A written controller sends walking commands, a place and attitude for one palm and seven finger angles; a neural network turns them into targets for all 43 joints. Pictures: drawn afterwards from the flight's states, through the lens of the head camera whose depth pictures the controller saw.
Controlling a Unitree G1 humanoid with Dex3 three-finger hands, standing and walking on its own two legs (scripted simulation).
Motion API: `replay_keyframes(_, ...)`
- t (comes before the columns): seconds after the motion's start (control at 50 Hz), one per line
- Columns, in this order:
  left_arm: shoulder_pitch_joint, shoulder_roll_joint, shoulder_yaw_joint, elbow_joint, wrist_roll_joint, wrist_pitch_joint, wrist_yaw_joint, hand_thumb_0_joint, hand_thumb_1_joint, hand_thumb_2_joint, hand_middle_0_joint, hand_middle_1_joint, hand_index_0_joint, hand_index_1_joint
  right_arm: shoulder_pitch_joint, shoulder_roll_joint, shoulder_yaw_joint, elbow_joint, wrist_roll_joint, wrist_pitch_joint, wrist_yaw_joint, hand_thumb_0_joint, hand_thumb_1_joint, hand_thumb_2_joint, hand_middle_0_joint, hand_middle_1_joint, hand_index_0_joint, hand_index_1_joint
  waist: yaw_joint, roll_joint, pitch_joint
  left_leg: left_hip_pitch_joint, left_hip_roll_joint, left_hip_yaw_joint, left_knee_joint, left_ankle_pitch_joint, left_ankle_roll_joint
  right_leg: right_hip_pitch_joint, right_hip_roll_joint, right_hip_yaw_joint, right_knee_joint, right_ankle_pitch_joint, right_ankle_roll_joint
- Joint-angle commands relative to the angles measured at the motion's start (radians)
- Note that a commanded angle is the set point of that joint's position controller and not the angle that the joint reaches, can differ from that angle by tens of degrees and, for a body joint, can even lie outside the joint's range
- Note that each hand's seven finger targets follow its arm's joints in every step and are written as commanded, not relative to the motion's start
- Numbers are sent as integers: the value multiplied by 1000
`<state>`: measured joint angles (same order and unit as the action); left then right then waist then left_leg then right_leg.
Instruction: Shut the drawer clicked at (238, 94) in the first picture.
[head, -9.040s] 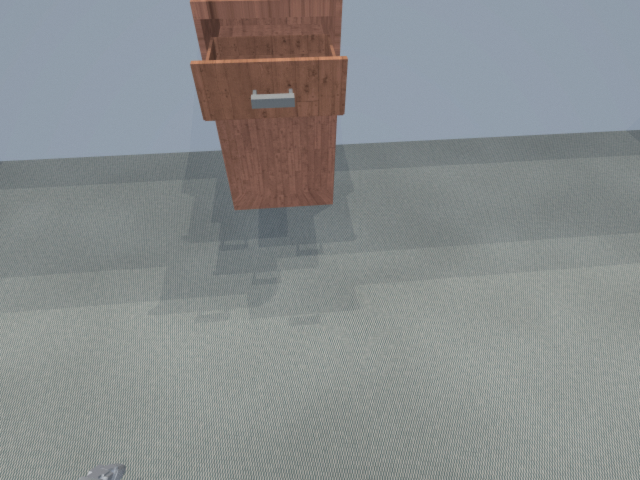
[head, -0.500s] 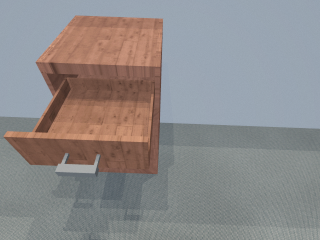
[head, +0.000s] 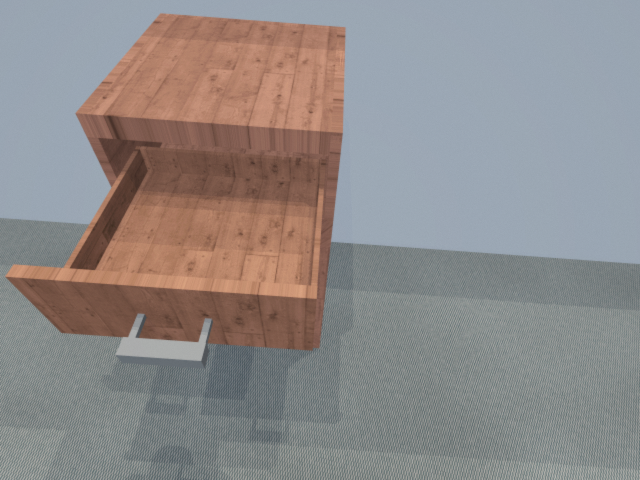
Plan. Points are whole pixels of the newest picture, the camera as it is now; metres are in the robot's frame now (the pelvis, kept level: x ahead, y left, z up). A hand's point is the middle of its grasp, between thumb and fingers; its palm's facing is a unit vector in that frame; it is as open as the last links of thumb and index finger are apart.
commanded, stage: come to a stop and stand still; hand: left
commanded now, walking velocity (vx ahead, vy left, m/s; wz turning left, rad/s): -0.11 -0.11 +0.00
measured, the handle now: (169, 337) +0.30 +0.23 -0.04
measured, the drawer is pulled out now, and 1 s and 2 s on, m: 0.30 0.30 0.30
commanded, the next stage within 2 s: look again from close up in 0.92 s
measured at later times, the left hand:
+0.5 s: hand out of the picture +0.07 +0.15 -0.16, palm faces +0.05 -0.97 -0.22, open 7.2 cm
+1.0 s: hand out of the picture -0.04 +0.10 -0.17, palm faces +0.07 -0.99 -0.14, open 7.3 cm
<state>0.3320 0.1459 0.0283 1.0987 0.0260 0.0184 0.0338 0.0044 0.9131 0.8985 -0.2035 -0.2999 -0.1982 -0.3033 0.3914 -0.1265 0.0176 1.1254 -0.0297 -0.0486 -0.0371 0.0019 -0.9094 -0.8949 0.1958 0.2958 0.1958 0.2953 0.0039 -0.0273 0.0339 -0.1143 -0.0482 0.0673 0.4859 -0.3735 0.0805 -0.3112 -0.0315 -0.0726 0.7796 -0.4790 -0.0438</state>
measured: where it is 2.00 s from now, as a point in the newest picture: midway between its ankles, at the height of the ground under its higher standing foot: outside the picture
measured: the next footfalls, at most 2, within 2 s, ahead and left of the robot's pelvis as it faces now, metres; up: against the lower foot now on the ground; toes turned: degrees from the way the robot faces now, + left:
right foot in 0.18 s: +0.09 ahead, -0.13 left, +0.00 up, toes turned -1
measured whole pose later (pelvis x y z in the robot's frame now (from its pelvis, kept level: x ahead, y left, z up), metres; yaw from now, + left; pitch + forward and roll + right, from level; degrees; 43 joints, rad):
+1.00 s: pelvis +0.00 -0.05 +0.01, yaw +1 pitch -1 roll +0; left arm 0.34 0.11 -0.01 1.12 0.01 -0.01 0.03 0.00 0.91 0.90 -0.20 -0.30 -0.20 -0.30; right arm 0.39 -0.10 0.02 1.18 -0.01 -0.02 -0.03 0.00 -0.91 -0.89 0.20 0.30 0.20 0.30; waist 0.01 -0.01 0.03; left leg -0.06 0.01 0.03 0.39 -0.31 0.00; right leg -0.25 0.04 -0.06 0.40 -0.13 -0.06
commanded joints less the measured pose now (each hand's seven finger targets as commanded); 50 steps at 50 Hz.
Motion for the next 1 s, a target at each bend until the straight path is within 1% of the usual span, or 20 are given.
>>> replay_keyframes(0.0, -78, 10, -4, -79, -15, -35, -1, 0, 900, 900, -200, -300, -200, -300, 130, -118, -8, 10, 3, -6, -26, 0, -900, -900, 200, 300, 200, 300, -24, 103, 21, 174, 307, -224, -98, 1165, 116, -174, -27, 33, 51, 9, 15)
replay_keyframes(0.06, -64, 25, 0, -72, -23, -23, 3, 0, 900, 900, -200, -300, -200, -300, 76, -116, -14, 3, 14, -5, -32, 0, -900, -900, 200, 300, 200, 300, 3, 125, 34, 113, 270, -164, -103, 1202, 50, -53, -10, 21, -94, 131, 20)
replay_keyframes(0.1, -25, 44, 6, -60, -22, -24, 6, 0, 900, 900, -200, -300, -200, -300, 57, -121, -25, 1, 18, 2, -32, 0, -900, -900, 200, 300, 200, 300, 22, 115, 16, 106, 244, -147, -58, 1148, 13, 31, 1, 23, -222, 235, 14)
replay_keyframes(0.12, 1, 62, 10, -55, -22, -28, 7, 0, 900, 900, -200, -300, -200, -300, 54, -119, -30, -6, 23, 5, -31, 0, -900, -900, 200, 300, 200, 300, 34, 103, -7, 87, 222, -145, -13, 1082, -10, 100, -4, 44, -298, 341, 8)
replay_keyframes(0.14, 29, 92, 17, -49, -23, -32, 11, 0, 900, 900, -200, -300, -200, -300, 50, -107, -34, -16, 27, 7, -30, 0, -900, -900, 200, 300, 200, 300, 38, 58, -33, 8, 183, -137, 24, 958, -42, 200, -35, 117, -288, 631, -15)
replay_keyframes(0.16, 43, 118, 20, -44, -23, -35, 12, 0, 900, 900, -200, -300, -200, -300, 56, -100, -42, -27, 30, 11, -28, 0, -900, -900, 200, 300, 200, 300, 29, 37, -44, -78, 134, -113, 40, 707, -70, 259, -120, 180, -237, 891, -58)
replay_keyframes(0.18, 21, 129, 16, -48, -26, -33, 10, 0, 900, 900, -200, -300, -200, -300, 59, -84, -47, -28, 31, 18, -26, 0, -900, -900, 200, 300, 200, 300, 6, 59, -17, -99, 98, -101, 13, 510, -88, 223, -175, 199, -210, 989, -85)
replay_keyframes(0.22, -26, 127, 14, -63, -26, -34, 13, 0, 900, 900, -200, -300, -200, -300, 77, -56, -47, -17, 31, 33, -20, 0, -900, -900, 200, 300, 200, 300, -9, -72, -57, -96, 101, -97, -4, 322, -76, 219, -190, 215, -217, 978, -96)
replay_keyframes(0.24, -47, 117, 10, -71, -26, -30, 15, 0, 900, 900, -200, -300, -200, -300, 75, -52, -49, -16, 30, 34, -18, 0, -900, -900, 200, 300, 200, 300, -17, -77, -47, -81, 104, -101, -35, 337, -75, 196, -174, 203, -217, 942, -91)
replay_keyframes(0.3, -81, 101, 11, -97, -25, -21, 17, 0, 900, 900, -200, -300, -200, -300, 38, -77, -49, -26, 20, 29, -18, 0, -900, -900, 200, 300, 200, 300, -9, 24, -40, -34, 153, -117, -80, 559, -59, 156, -106, 163, -196, 777, -34)
replay_keyframes(0.34, -92, 94, 11, -107, -22, -15, 16, 0, 900, 900, -200, -300, -200, -300, 3, -85, -47, -41, 17, 28, -18, 0, -900, -900, 200, 300, 200, 300, -2, 78, -22, -37, 173, -127, -107, 580, -46, 137, -72, 155, -210, 627, -18)
replay_keyframes(0.38, -85, 91, 7, -104, -17, -13, 14, 0, 900, 900, -200, -300, -200, -300, -31, -91, -44, -50, 17, 29, -14, 0, -900, -900, 200, 300, 200, 300, 5, 33, -5, -60, 170, -126, -119, 440, -38, 136, -68, 163, -249, 548, -13)
replay_keyframes(0.44, -78, 83, -1, -95, -14, -17, 10, 0, 900, 900, -200, -300, -200, -300, -38, -85, -38, -49, 18, 32, -7, 0, -900, -900, 200, 300, 200, 300, -2, -6, 17, -88, 152, -124, -159, 198, -40, 132, -71, 185, -326, 448, -17)
replay_keyframes(0.48, -73, 87, -1, -92, -13, -21, 8, 0, 900, 900, -200, -300, -200, -300, -37, -88, -33, -47, 17, 31, -3, 0, -900, -900, 200, 300, 200, 300, -4, 3, 37, -103, 138, -118, -168, 120, -42, 124, -75, 202, -372, 384, -18)
replay_keyframes(0.54, -61, 94, -5, -84, -15, -28, 4, 0, 900, 900, -200, -300, -200, -300, -23, -88, -27, -37, 18, 31, 2, 0, -900, -900, 200, 300, 200, 300, -9, 9, 32, -87, 137, -116, -188, 86, -42, 124, -68, 207, -416, 314, -18)
replay_keyframes(0.6, -43, 104, -9, -71, -16, -34, 1, 0, 900, 900, -200, -300, -200, -300, -13, -95, -22, -28, 18, 28, 4, 0, -900, -900, 200, 300, 200, 300, -6, 22, 46, -91, 128, -106, -185, 75, -44, 126, -71, 209, -450, 275, -15)
replay_keyframes(0.64, -28, 98, -12, -61, -17, -36, 0, 0, 900, 900, -200, -300, -200, -300, -3, -91, -19, -20, 19, 30, 6, 0, -900, -900, 200, 300, 200, 300, -8, 3, 53, -81, 128, -101, -190, 63, -44, 115, -66, 211, -474, 240, -15)
replay_keyframes(0.66, -27, 99, -13, -58, -17, -37, 0, 0, 900, 900, -200, -300, -200, -300, 6, -94, -17, -17, 19, 30, 5, 0, -900, -900, 200, 300, 200, 300, -9, 22, 65, -92, 127, -102, -192, 60, -45, 111, -65, 210, -476, 229, -14)
replay_keyframes(0.8, 33, 85, -18, -26, -20, -46, 1, 0, 900, 900, -200, -300, -200, -300, 57, -70, -9, 15, 20, 27, 4, 0, -900, -900, 200, 300, 200, 300, -6, 14, 36, -91, 121, -92, -181, 76, -48, 144, -69, 205, -492, 231, -15)
replay_keyframes(0.98, 73, 50, -24, 1, -22, -48, 6, 0, 900, 900, -200, -300, -200, -300, 107, -37, -2, 42, 21, 25, -3, 0, -900, -900, 200, 300, 200, 300, -2, 34, 78, -127, 128, -100, -187, 78, -50, 141, -60, 189, -470, 257, -21)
